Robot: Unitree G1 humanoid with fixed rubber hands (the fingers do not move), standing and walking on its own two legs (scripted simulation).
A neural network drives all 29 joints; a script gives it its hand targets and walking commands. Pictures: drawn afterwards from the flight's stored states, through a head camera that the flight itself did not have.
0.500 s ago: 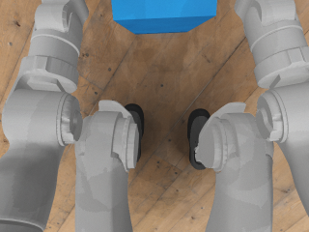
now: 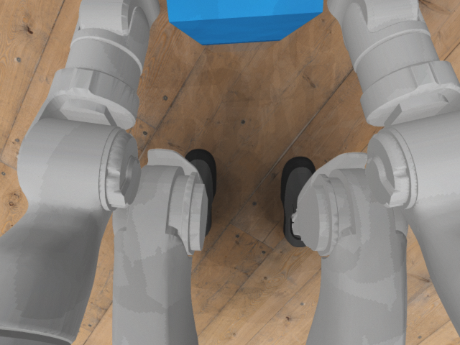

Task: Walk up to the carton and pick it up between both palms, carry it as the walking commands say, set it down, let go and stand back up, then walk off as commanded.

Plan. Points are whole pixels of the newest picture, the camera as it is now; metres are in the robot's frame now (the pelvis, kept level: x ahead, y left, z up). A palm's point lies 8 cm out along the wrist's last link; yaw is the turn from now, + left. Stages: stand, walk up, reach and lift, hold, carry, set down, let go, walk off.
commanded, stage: reach and lift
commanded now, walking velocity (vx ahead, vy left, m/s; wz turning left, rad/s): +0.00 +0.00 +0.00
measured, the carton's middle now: out of the picture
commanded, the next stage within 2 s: none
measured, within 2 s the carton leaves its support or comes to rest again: leaves its support in 0.54 s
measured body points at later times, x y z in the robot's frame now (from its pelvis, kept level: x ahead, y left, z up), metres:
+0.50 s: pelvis +0.00 +0.00 -0.02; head +0.37 +0.01 +0.23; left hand +0.57 +0.16 -0.18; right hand +0.58 -0.09 -0.18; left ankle +0.12 +0.11 -0.33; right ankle +0.11 -0.11 -0.33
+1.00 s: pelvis -0.01 +0.00 +0.01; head +0.35 +0.03 +0.27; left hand +0.56 +0.16 -0.12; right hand +0.57 -0.07 -0.12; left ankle +0.12 +0.11 -0.33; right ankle +0.11 -0.12 -0.33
